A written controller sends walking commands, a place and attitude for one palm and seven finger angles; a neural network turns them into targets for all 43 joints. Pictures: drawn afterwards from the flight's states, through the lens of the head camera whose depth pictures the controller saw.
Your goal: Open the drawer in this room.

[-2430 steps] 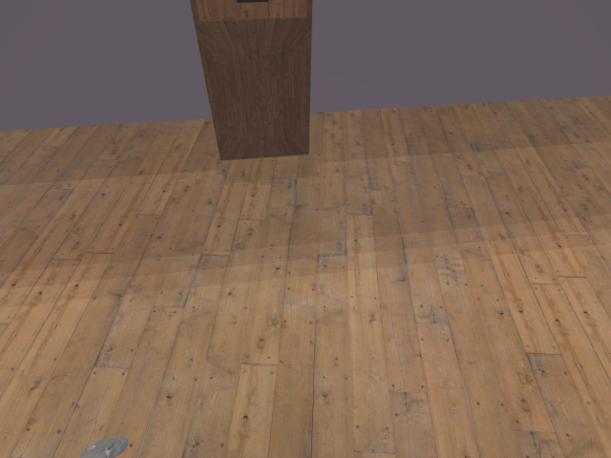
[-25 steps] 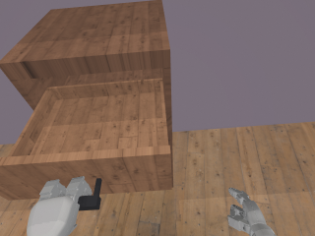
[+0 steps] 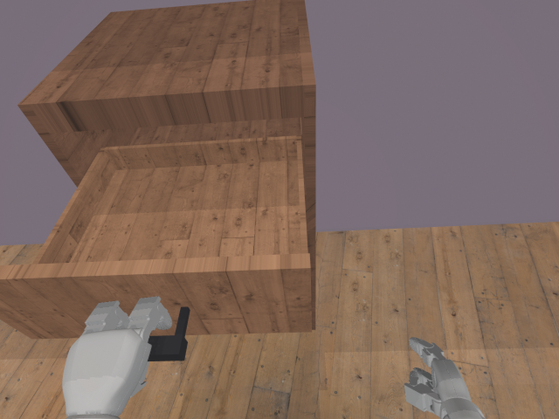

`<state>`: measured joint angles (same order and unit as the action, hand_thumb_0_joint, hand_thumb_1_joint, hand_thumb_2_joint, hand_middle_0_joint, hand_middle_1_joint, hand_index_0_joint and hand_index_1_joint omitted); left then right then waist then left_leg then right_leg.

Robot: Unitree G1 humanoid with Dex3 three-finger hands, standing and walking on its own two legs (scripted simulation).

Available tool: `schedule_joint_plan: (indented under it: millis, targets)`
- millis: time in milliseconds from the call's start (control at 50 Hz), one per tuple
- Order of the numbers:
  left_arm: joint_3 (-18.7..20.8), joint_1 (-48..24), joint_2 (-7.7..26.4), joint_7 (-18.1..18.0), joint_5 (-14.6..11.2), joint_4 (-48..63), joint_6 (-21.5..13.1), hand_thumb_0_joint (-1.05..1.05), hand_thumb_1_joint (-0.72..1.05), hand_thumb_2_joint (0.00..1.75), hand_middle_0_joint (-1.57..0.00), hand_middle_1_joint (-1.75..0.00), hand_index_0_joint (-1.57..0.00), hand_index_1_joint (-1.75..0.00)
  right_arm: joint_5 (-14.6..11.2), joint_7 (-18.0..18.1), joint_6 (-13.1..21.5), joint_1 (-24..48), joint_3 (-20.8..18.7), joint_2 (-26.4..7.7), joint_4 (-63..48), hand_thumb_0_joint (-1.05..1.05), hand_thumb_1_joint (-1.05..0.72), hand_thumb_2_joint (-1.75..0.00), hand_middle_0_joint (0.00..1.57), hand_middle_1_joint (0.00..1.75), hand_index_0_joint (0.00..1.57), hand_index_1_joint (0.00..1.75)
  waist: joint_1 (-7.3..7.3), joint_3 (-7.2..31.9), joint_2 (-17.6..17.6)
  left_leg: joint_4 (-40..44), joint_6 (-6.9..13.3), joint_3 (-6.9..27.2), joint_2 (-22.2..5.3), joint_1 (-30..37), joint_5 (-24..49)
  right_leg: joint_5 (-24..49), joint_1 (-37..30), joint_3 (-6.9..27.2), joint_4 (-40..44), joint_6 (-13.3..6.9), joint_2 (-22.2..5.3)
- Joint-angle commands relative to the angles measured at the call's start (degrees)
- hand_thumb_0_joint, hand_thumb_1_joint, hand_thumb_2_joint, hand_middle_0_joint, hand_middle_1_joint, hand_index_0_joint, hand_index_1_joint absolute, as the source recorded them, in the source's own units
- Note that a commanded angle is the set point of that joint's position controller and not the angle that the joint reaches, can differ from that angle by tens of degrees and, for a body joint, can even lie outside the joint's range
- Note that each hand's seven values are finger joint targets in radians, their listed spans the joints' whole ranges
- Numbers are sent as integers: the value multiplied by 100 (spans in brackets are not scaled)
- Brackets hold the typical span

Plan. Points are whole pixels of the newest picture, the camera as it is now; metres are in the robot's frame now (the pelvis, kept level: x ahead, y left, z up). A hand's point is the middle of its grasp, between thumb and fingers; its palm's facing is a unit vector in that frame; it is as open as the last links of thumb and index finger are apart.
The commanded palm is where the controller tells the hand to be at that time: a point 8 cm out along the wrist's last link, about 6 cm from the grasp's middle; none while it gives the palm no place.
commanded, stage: open the thumb to release the handle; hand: left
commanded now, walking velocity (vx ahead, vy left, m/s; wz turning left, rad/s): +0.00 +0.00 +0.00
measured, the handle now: (140, 332) +0.20 +0.22 +0.06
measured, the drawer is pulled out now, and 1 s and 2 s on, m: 0.30 0.30 0.29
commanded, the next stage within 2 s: lift the hand off the handle in 0.30 s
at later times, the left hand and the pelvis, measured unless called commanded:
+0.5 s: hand (134, 373) +0.16 +0.22 +0.04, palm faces +0.04 -0.11 -0.99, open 13.5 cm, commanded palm +0.13 +0.23 +0.09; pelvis -0.01 -0.01 +0.01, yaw +0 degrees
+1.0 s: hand (129, 365) +0.16 +0.22 +0.05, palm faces +0.03 -0.12 -0.99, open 13.2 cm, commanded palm +0.14 +0.23 +0.13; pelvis -0.02 +0.00 +0.02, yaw +1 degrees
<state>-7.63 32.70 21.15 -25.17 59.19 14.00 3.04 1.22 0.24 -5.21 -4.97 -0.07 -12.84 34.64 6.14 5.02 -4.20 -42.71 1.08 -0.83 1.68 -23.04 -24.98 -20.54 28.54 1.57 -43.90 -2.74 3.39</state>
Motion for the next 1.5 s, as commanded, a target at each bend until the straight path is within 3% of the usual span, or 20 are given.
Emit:
schedule_joint_plan:
  millis: [0, 100, 180, 360, 380, 480, 620, 680, 760, 840, 880, 1020, 1120, 1260, 1300, 1320, 1360, 1380, 1440, 1480]
  targets:
    - [1158, -464, 784, -166, -51, 932, 429, 0, 13, 57, -35, -127, -35, -127, -59, 120, 331, 1023, -141, -492, -955, 0, -90, -90, 20, 30, 20, 30, 56, 648, 465, 726, -12, 216, 76, 31, 1543, 1558, -1034, 471, 867, -5, -162]
    - [1293, -445, 943, -14, -100, 789, 357, 0, -22, 42, -32, -123, -32, -123, -54, 176, 349, 1078, -97, -463, -905, 0, -90, -90, 20, 30, 20, 30, 93, 498, 683, 845, 25, 163, 120, -17, 1235, 1291, -1245, 652, 1151, 34, -231]
    - [1438, -464, 1068, 68, -115, 733, 249, 0, -50, 30, -30, -120, -30, -120, -54, 205, 360, 1104, -106, -481, -891, 0, -90, -90, 20, 30, 20, 30, 140, 459, 429, 942, 22, 134, 132, 56, 1081, 788, -1285, 757, 1387, 17, -251]
    - [1577, -555, 1120, 80, -161, 495, -52, 0, -50, 30, -30, -120, -30, -120, -30, 273, 414, 1101, -180, -491, -783, 0, -90, -90, 20, 30, 20, 30, 157, 320, 428, 949, 38, 101, 196, 12, 958, 622, -1255, 944, 1590, 38, -321]
    - [960, -538, 556, 121, -160, 622, -29, 0, -50, 30, -30, -120, -30, -120, 24, 213, 428, 1083, -197, -513, -855, 0, -90, -90, 20, 30, 20, 30, 75, 375, 384, 910, 33, 115, 208, 118, 1020, 619, -1162, 874, 1602, 28, -333]
    - [1223, -761, 855, -23, -29, 604, -38, 0, -50, 30, -30, -120, -30, -120, 41, 196, 471, 1010, -247, -552, -805, 0, -90, -90, 20, 30, 20, 30, 83, 673, 520, 878, 19, 124, 183, 98, 1125, 874, -1170, 785, 1423, 16, -301]
    - [931, -1099, 625, -91, 59, 402, 129, 0, -50, 30, -30, -120, -30, -120, -9, 211, 461, 1020, -244, -518, -742, 0, -90, -90, 20, 30, 20, 30, 8, 644, 618, 901, 25, 146, 156, 91, 1123, 898, -1040, 577, 1284, 17, -252]
    - [1050, -1343, 786, -80, 57, 290, 240, 0, -50, 30, -30, -120, -30, -120, -33, 269, 437, 1094, -222, -530, -746, 0, -90, -90, 20, 30, 20, 30, 11, 574, 669, 936, 17, 157, 148, 69, 990, 694, -1022, 596, 1361, 34, -244]
    - [919, -1885, 816, -14, 83, 831, 379, 0, -50, 30, -30, -120, -30, -120, -47, 307, 414, 1210, -193, -476, -763, 0, -90, -90, 20, 30, 20, 30, 32, 744, 285, 1077, 37, 171, 142, 419, 1041, 412, -1107, 532, 1455, 13, -231]
    - [911, -2013, 891, 144, -27, 1078, 451, 0, -50, 30, -30, -120, -30, -120, -52, 335, 437, 1240, -141, -435, -760, 0, -90, -90, 20, 30, 20, 30, 33, 604, 352, 1206, 44, 211, 108, 631, 1238, 592, -1252, 451, 1572, 19, -215]
    - [1156, -2112, 1169, 224, -100, 1242, 431, 0, -50, 30, -30, -120, -30, -120, -66, 358, 420, 1300, -105, -441, -760, 0, -90, -90, 20, 30, 20, 30, 61, 581, 332, 1289, 31, 233, 100, 700, 1255, 546, -1409, 513, 1679, 13, -220]
    - [992, -1973, 975, 440, -175, 1882, 267, 0, -50, 30, -30, -120, -30, -120, -38, 250, 471, 1299, -88, -419, -787, 0, -90, -90, 20, 30, 20, 30, 112, 437, -57, 1517, 6, 255, 43, 1084, 1682, 822, -1555, 400, 1849, -35, -199]
    - [1084, -2083, 1116, 679, -221, 1856, 461, 0, -50, 30, -30, -120, -30, -120, -73, 198, 383, 1348, -64, -449, -745, 0, -90, -90, 20, 30, 20, 30, 100, 283, 133, 1765, 2, 269, 16, 1119, 1658, 763, -1801, 407, 2045, -16, -207]
    - [863, -2389, 1087, 1025, -337, 2440, 511, 0, -50, 30, -30, -120, -30, -120, -106, 161, 353, 1431, -37, -498, -814, 0, -90, -90, 20, 30, 20, 30, 108, 358, -31, 1993, 11, 302, -51, 1410, 1947, 1024, -2053, 236, 2149, 17, -199]
    - [935, -2452, 1161, 1072, -336, 2635, 485, 0, -50, 30, -30, -120, -30, -120, -124, 158, 393, 1413, 25, -483, -857, 0, -90, -90, 20, 30, 20, 30, 150, 616, -73, 1994, 25, 323, -69, 1482, 2046, 1091, -2228, 228, 2115, 8, -216]
    - [959, -2473, 1229, 1115, -374, 2567, 487, 0, -50, 30, -30, -120, -30, -120, -116, 160, 350, 1445, -6, -505, -801, 0, -90, -90, 20, 30, 20, 30, 111, 376, 3, 2073, -3, 341, -74, 1453, 2032, 1088, -2195, 273, 2195, -1, -190]
    - [812, -2648, 1137, 1168, -354, 2822, 451, 0, -50, 30, -30, -120, -30, -120, -112, 144, 363, 1458, -12, -515, -852, 0, -90, -90, 20, 30, 20, 30, 110, 422, 15, 2078, 0, 340, -88, 1560, 2140, 1170, -2178, 229, 2202, 18, -191]
    - [939, -2594, 1201, 1192, -437, 2884, 490, 0, -50, 30, -30, -120, -30, -120, -177, 142, 382, 1579, 18, -531, -943, 0, -90, -90, 20, 30, 20, 30, 115, 418, -200, 2108, -2, 391, -132, 1501, 2044, 1174, -2257, 269, 2169, 1, -180]
    - [842, -2787, 1198, 1325, -391, 2795, 528, 0, -50, 30, -30, -120, -30, -120, -131, 110, 326, 1520, 31, -527, -825, 0, -90, -90, 20, 30, 20, 30, 117, 343, 87, 2204, -4, 366, -84, 1523, 2052, 1074, -2308, 215, 2275, 20, -214]
    - [1040, -2772, 1369, 1420, -492, 2919, 634, 0, -50, 30, -30, -120, -30, -120, -229, 106, 329, 1689, 60, -545, -946, 0, -90, -90, 20, 30, 20, 30, 115, 367, -162, 2247, 9, 393, -151, 1503, 2024, 1208, -2463, 270, 2246, 17, -193]
